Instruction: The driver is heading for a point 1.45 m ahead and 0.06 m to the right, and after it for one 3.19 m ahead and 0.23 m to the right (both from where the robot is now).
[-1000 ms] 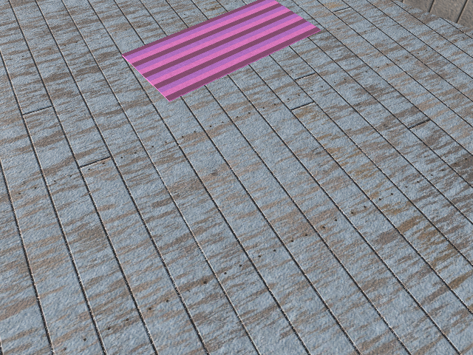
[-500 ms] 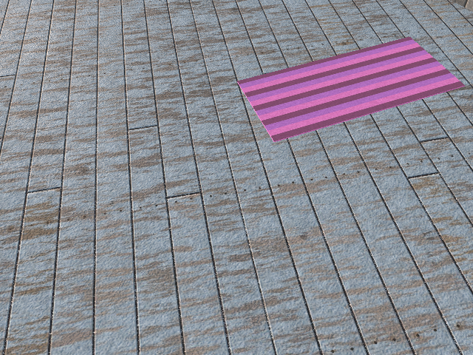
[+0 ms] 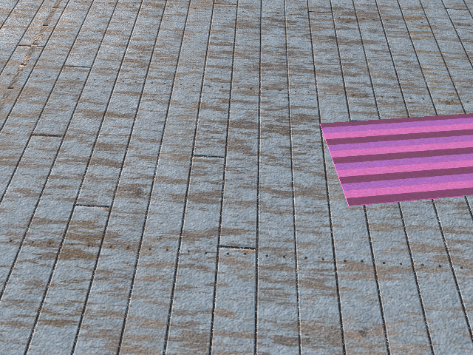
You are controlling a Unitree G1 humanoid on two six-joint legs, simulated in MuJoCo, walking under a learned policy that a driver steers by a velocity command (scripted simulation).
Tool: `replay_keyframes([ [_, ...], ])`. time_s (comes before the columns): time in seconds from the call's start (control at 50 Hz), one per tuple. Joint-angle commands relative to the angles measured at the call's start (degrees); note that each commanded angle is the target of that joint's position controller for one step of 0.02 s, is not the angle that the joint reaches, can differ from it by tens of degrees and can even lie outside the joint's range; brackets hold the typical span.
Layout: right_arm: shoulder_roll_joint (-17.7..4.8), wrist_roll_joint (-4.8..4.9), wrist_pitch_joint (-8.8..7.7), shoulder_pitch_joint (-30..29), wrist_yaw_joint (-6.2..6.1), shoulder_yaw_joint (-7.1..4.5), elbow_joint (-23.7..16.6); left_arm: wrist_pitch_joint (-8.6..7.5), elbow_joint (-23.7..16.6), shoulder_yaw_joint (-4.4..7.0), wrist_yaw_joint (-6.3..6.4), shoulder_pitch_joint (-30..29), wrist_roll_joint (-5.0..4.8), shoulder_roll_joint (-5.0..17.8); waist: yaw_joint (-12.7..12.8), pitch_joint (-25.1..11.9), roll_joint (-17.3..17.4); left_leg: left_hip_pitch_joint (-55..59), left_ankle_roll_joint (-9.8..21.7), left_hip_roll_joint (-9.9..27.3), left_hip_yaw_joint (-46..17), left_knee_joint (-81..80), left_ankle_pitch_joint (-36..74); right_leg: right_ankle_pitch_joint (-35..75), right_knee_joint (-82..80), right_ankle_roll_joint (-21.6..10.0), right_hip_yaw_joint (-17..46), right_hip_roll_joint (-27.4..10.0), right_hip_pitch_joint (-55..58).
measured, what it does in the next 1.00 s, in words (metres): walks ahead: right foot, then left foot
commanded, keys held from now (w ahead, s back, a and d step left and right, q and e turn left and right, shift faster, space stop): w+q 0.18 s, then w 0.56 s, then no key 0.26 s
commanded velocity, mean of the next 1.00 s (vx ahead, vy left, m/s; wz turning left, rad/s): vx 0.45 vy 0.00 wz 0.24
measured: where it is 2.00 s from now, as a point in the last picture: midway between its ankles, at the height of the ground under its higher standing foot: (214, 303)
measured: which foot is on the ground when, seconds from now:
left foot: down 0.00-0.20, up 0.22-0.68, down 0.70-1.00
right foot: up 0.00-0.18, down 0.20-0.70, up 0.72-1.00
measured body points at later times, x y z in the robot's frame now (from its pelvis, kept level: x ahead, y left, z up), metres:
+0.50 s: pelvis +0.27 -0.04 +0.00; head +0.29 -0.05 +0.45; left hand +0.22 +0.23 -0.12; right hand +0.47 -0.26 -0.11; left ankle +0.30 +0.11 -0.68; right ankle +0.25 -0.14 -0.74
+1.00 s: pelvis +0.48 +0.06 +0.00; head +0.51 +0.08 +0.45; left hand +0.52 +0.32 -0.14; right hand +0.57 -0.18 -0.13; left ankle +0.46 +0.12 -0.74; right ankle +0.58 -0.06 -0.69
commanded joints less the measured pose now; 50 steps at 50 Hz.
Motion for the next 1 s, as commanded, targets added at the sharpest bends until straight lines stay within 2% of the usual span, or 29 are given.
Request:
replay_keyframes([
  [0.02,-9.08,-0.09,-0.8,2.95,-0.43,-2.19,-2.94,-0.92,-5.23,0.71,-0.32,-6.48,-0.3,4.15,-1.35,0.15,5.79,2.69,7.44,14.56,-13.56,-5.22,13.77,5.39,-7.39,0.32,-1.26,2.37,-2.22],
  [0.08,-9.76,-0.54,-0.71,4.81,-0.77,-2.35,-2.97,-1.62,-6.96,0.35,-0.63,-10.26,-0.71,4.23,-2.62,-0.17,6.35,5.7,7.04,15.22,-15.12,-1.91,19.62,5.51,-12.36,-0.37,-1.48,4.48,-0.91],
  [0.12,-10.27,-0.84,-0.69,4.17,-1.08,-2.44,-3.48,-2.12,-7.65,0.41,-0.58,-10.24,-0.98,5.04,-1.86,-0.19,6.65,5.72,5.87,15.84,-16.76,0.36,22.31,3.71,-15.81,-1.34,-0.91,5.61,3.1],
  [0.16,-11.28,-0.94,-0.75,0.77,-1.27,-2.65,-4.52,-2.59,-6.58,0.91,-0.2,-4.75,-1.21,6.51,1.41,-0.91,7.33,2.05,3.58,15.7,-17.94,3.42,24.52,0.23,-19.73,-2.8,-0.9,7.16,13.55],
  [0.18,-11.67,-0.87,-0.93,-0.73,-1.06,-2.67,-4.89,-2.94,-4.9,1.48,0.35,0.94,-1.21,7.6,4.16,-3.09,6.61,-0.05,2.33,14.09,-17.64,8.53,28.37,-1.14,-21.84,-3.73,-1.81,8.77,21.95],
  [0.2,-10.42,-0.45,-1.33,-1.0,-0.63,-2.23,-4.66,-3.69,-2.99,2.24,1.04,8.34,-0.6,9.34,7.9,-7.28,3.05,-2.71,0.87,10.32,-14.0,19.24,27.95,-0.43,-25.16,-5.43,-0.54,6.56,32.32],
  [0.22,-5.63,0.02,-1.83,0.14,-0.37,-0.76,-6.13,-4.02,-2.63,3.1,2.05,17.74,0.76,13.55,10.76,-16.33,-4.04,-8.77,-0.64,6.64,-8.47,36.03,13.22,-14.2,-27.69,-8.55,13.82,-7.28,44.69],
  [0.24,-2.82,1.05,-1.67,7.5,-0.31,-0.19,-7.56,-3.28,-2.35,4.2,2.02,15.61,1.04,18.27,4.97,-18.33,-18.27,-25.23,-2.18,-1.59,-3.27,47.62,-19.83,-19.48,-36.7,-14.79,41.49,-17.64,51.89],
  [0.26,-6.84,-0.87,-0.73,6.71,-0.91,-0.42,-4.74,-2.72,-2.84,3.4,1.46,11.83,-0.1,12.4,3.84,-11.09,-6.95,-29.59,-1.59,3.85,-4.38,52.68,-15.99,-26.1,-36.94,-15.11,41.26,-16.34,45.29],
  [0.28,-6.95,-1.29,-0.6,2.92,-0.35,-0.46,-4.54,-2.72,-3.21,2.27,1.05,8.58,-0.67,7.71,3.69,-5.12,-0.67,-28.52,-1.85,5.53,-4.09,51.55,-10.44,-22.9,-37.38,-14.2,31.86,-13.29,38.34],
  [0.3,-6.03,-1.36,-0.57,0.31,0.08,-0.17,-4.94,-2.89,-2.66,1.72,0.76,7.15,-0.57,5.77,3.31,-2.46,0.71,-27.28,-2.34,6.96,-3.56,49.11,-7.78,-14.16,-38.15,-13.27,24.04,-10.29,34.13],
  [0.32,-5.58,-1.89,-0.32,-1.46,0.46,-0.06,-5.32,-3.25,-1.73,1.46,0.83,8.08,-0.54,5.32,3.36,-1.45,-1.2,-26.53,-2.85,7.97,-3.19,46.98,-7.1,-5.46,-38.15,-12.58,18.4,-7.97,32.59],
  [0.36,-5.08,-2.28,0.5,-0.73,1.13,0.26,-4.97,-4.31,0.11,1.54,0.57,9.35,-1.13,5.77,2.42,-2.12,-4.65,-24.15,-3.84,8.04,-2.26,45.35,-6.23,2.91,-39.42,-12.82,12.88,-5.68,30.3],
  [0.42,-4.8,-2.38,0.74,-5.07,1.55,0.52,-6.18,-5.4,2.07,1.71,0.1,11.9,-1.8,6.33,2.47,-1.29,-3.23,-27.95,-4.78,8.29,-1.5,42.03,-3.32,10.85,-40.75,-13.77,7.75,-5.28,31.92],
  [0.54,-1.77,-2.06,0.17,-18.53,2.42,2.78,-9.88,-4.83,5.22,1.87,-0.2,15.36,-2.14,6.77,4.98,0.88,-3.23,-26.14,-6.12,11.22,5.78,23.2,7.25,13.96,-42.87,-13.18,0.48,-2.78,31.33],
  [0.6,-2.56,-1.76,-0.06,-21.63,2.11,2.9,-10.67,-4.44,6.97,2.2,-0.15,18.32,-1.95,8.25,5.86,1.09,-3.41,-22.69,-4.83,10.4,7.58,17.69,6.49,17.28,-41.0,-12.68,0.62,-4.57,33.75],
  [0.66,-3.75,-2.05,-0.45,-19.58,1.33,2.45,-10.18,-3.72,8.13,2.38,0.2,18.37,-1.85,9.32,4.06,0.44,-3.06,-17.38,-2.31,8.42,8.64,13.56,2.11,27.37,-35.34,-11.83,0.35,-6.12,37.11],
  [0.68,-4.1,-2.4,-0.82,-14.36,0.93,2.05,-8.37,-3.41,8.46,2.36,0.31,17.93,-2.07,9.51,1.38,-2.01,-2.01,-10.27,-1.19,6.86,9.28,9.9,2.74,33.73,-28.54,-10.93,-1.35,-4.9,36.96],
  [0.7,-5.94,-3.12,-1.41,-5.86,0.35,1.16,-5.23,-3.27,8.53,1.9,0.39,18.27,-2.17,8.3,-1.75,-7.19,0.35,1.59,0.4,7.04,8.23,8.48,2.95,33.24,-18.07,-9.78,-3.67,-2.22,33.2],
  [0.72,-10.4,-4.2,-1.77,4.75,-0.42,-0.07,-3.64,-3.37,6.11,1.03,0.41,17.18,-2.16,5.88,-6.0,-14.75,7.06,15.41,3.6,20.56,-6.5,6.83,-3.36,14.89,-1.0,-8.36,-6.16,0.69,22.65],
  [0.74,-15.78,-3.28,-1.15,5.65,-0.81,-1.5,-3.03,-3.22,4.89,0.25,0.25,22.97,-2.97,1.36,-2.68,-19.05,20.26,25.36,10.2,33.39,-31.85,-0.78,-6.72,-21.75,16.17,-6.75,-6.66,10.59,4.3],
  [0.76,-11.7,-1.09,-0.76,2.02,-0.79,-0.85,-3.46,-2.56,5.98,1.81,0.89,18.43,-1.46,7.65,-2.58,-12.23,9.56,19.37,9.35,31.05,-29.43,-1.5,-1.34,-20.25,19.93,-7.31,-0.5,7.59,-0.23],
  [0.78,-8.33,-0.77,-1.07,-2.77,-0.73,0.22,-3.82,-2.75,5.25,1.76,0.64,15.66,-1.79,6.55,-0.2,-5.71,7.16,12.2,8.49,28.67,-20.11,-1.19,11.92,-15.76,18.88,-7.38,-0.06,5.74,0.52],
  [0.8,-5.54,-0.89,-1.6,-4.97,-0.47,1.02,-3.53,-2.72,5.62,1.32,0.62,15.09,-2.04,4.82,1.58,-3.6,5.13,7.13,7.24,26.0,-13.36,-1.67,25.37,-13.59,16.06,-6.87,-0.31,4.38,3.44],
  [0.82,-3.64,-0.6,-2.0,-6.73,-0.42,1.67,-3.23,-1.92,6.32,1.26,0.64,15.35,-1.69,3.97,3.44,-2.42,4.28,3.36,4.75,22.86,-7.69,-2.39,33.13,-12.66,13.3,-6.3,-0.76,3.28,6.84],
  [0.84,-3.34,-0.55,-2.38,-7.07,-0.56,1.83,-2.79,-1.13,6.99,0.95,0.52,17.87,-1.28,2.86,4.79,-3.32,8.01,0.7,5.23,22.78,-4.89,-2.07,41.19,-12.74,12.06,-5.35,-1.07,3.54,10.59],
  [0.88,-3.43,-0.29,-3.02,-6.25,-0.63,1.89,-1.41,-0.22,7.73,1.04,0.38,17.76,-0.88,2.38,5.58,-3.7,7.3,-0.67,5.55,21.36,-1.08,-2.38,48.93,-10.81,10.42,-4.21,-1.7,4.87,12.37],
  [0.94,-4.71,-0.38,-2.66,-6.65,-1.06,1.84,0.11,0.22,7.52,0.7,0.08,14.72,-0.91,1.32,6.18,-3.88,7.25,-1.39,4.88,19.34,3.24,-2.91,47.49,-5.54,2.27,-3.23,-2.99,5.04,12.54],
  [1.0,-4.18,-0.39,-2.17,-3.75,-1.24,2.15,2.47,0.43,6.86,0.06,0.64,9.03,-1.11,0.48,3.87,-3.25,7.73,-0.9,3.66,18.2,5.04,-1.91,48.66,-1.19,-6.52,-3.48,-4.86,5.52,14.86],
])
Next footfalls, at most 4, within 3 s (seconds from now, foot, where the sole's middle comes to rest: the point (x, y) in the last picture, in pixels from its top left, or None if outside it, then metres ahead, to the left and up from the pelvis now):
0.20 right None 0.29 -0.13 -0.78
0.70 left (179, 345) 0.50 0.13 -0.78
1.16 right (230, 292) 0.65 -0.01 -0.78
1.90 right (237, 258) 0.76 -0.04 -0.78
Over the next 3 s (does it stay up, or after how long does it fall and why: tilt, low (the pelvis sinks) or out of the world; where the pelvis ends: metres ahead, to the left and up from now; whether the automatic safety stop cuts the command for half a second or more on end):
stays up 1.19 0.11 -0.03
